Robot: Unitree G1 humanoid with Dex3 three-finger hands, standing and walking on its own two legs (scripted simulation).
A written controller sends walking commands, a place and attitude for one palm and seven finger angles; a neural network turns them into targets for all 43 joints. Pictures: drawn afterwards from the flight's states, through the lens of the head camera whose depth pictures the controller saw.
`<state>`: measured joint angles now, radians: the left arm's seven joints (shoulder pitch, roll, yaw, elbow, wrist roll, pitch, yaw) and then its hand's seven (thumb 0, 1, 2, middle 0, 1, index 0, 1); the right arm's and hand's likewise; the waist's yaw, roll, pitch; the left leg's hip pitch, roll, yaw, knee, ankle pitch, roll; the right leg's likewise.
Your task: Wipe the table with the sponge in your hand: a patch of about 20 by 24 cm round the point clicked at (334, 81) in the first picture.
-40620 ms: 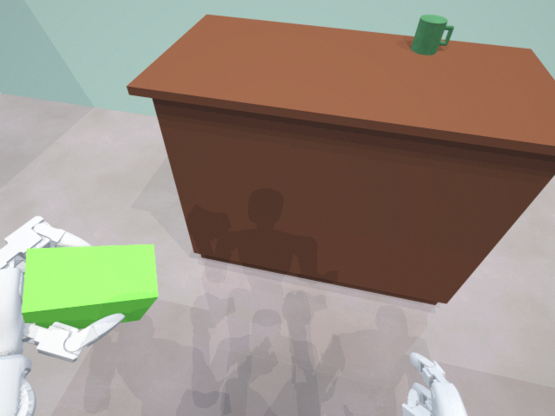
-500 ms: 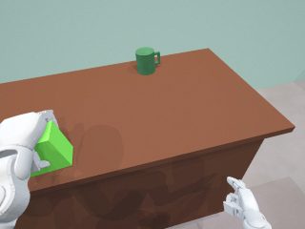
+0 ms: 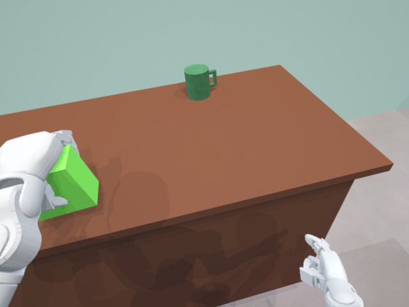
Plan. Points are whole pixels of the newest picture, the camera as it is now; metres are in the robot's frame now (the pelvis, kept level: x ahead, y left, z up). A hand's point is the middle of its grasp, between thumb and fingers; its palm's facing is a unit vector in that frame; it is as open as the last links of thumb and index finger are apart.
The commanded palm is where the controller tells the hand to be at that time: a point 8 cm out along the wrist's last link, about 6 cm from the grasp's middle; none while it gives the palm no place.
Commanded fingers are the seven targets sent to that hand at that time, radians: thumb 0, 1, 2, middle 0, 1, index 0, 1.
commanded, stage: lift the sponge slowly off the table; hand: left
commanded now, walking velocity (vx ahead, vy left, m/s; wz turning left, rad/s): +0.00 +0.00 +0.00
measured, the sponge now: (60, 189) +0.24 +0.32 +0.14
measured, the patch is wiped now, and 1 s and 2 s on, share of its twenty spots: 1.00 1.00 1.00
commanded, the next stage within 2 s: bring the sponge back beside the body in 0.80 s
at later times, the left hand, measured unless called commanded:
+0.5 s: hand (49, 157) +0.26 +0.31 +0.21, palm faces +0.14 -0.03 -0.99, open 10.0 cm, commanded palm +0.21 +0.31 +0.29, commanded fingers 0.00 0.10 1.30 -1.20 -1.60 -1.20 -1.60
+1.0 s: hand (49, 153) +0.25 +0.30 +0.22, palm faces +0.15 -0.03 -0.99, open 10.0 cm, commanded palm +0.20 +0.31 +0.30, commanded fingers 0.00 0.10 1.30 -1.20 -1.60 -1.20 -1.60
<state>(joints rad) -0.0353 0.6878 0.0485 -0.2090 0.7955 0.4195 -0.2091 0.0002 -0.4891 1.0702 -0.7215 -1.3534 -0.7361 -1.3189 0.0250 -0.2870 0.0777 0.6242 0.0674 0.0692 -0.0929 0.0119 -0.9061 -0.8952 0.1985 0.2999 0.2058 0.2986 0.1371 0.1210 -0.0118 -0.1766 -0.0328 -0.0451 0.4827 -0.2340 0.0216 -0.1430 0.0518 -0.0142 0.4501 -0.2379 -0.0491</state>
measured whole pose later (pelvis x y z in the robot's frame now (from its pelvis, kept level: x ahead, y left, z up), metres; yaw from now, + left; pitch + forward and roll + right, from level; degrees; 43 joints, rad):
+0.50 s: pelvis -0.01 +0.01 +0.00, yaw +0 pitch -4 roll +0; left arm -0.18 0.70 0.01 -0.20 0.80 0.45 -0.26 0.00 -0.49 1.07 -0.73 -1.35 -0.74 -1.32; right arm 0.01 -0.28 0.09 0.62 0.07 0.06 -0.09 0.01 -0.91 -0.90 0.20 0.30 0.21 0.30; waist 0.15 0.12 -0.01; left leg -0.18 -0.05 -0.04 0.46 -0.21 0.03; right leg -0.16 0.04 -0.01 0.45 -0.22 -0.04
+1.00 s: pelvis -0.01 +0.00 +0.00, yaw +0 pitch -4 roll +0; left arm -0.18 0.73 0.02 -0.26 0.79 0.50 -0.30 0.00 -0.49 1.07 -0.73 -1.35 -0.74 -1.32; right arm 0.01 -0.29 0.09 0.60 0.08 0.08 -0.10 0.01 -0.91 -0.90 0.20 0.30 0.21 0.30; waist 0.15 0.12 -0.01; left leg -0.19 -0.04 -0.04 0.47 -0.21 0.02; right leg -0.17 0.04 -0.01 0.46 -0.23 -0.05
